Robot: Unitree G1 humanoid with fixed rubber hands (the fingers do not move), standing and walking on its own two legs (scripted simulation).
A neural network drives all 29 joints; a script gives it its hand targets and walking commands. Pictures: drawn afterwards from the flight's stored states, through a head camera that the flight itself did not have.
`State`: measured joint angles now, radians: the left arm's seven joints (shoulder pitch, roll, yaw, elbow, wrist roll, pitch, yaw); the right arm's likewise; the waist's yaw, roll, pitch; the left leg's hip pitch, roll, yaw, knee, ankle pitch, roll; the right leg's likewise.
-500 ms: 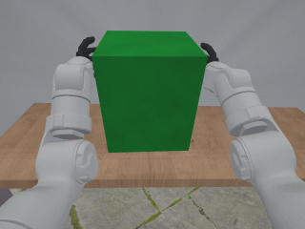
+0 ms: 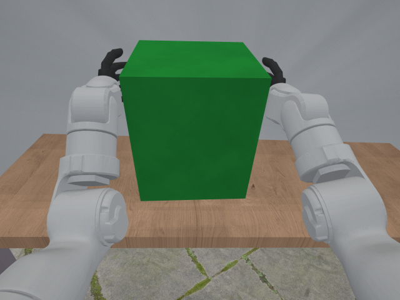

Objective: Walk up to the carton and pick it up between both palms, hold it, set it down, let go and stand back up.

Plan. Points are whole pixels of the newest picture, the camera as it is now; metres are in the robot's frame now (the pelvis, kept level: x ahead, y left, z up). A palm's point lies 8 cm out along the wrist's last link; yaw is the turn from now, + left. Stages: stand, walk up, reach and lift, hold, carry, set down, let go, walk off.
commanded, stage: hold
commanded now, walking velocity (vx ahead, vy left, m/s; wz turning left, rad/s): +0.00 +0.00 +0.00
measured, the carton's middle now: (192, 120) +0.38 +0.01 +0.26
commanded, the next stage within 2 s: none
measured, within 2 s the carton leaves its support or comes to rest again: neither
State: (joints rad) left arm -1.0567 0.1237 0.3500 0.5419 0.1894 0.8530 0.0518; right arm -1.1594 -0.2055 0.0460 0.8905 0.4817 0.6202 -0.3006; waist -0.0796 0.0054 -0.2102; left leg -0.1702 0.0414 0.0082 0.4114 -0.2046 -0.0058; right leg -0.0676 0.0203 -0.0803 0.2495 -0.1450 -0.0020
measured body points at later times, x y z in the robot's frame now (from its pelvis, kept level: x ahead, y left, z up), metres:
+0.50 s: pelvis -0.01 +0.00 +0.00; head -0.10 +0.01 +0.44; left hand +0.38 +0.16 +0.32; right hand +0.38 -0.15 +0.32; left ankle +0.01 +0.11 -0.75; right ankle +0.00 -0.12 -0.75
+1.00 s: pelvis -0.01 +0.00 +0.00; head -0.10 +0.02 +0.44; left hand +0.38 +0.16 +0.33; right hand +0.38 -0.15 +0.32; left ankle +0.01 +0.11 -0.75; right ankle +0.00 -0.12 -0.75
